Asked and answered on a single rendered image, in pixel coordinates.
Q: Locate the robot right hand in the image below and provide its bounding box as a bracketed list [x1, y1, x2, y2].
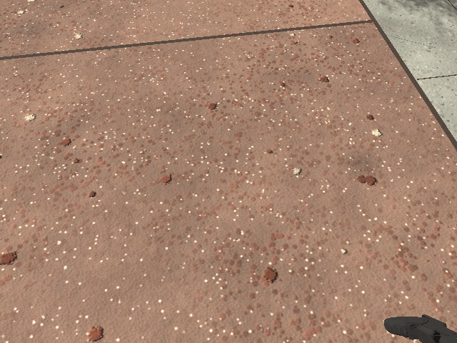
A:
[384, 314, 457, 343]

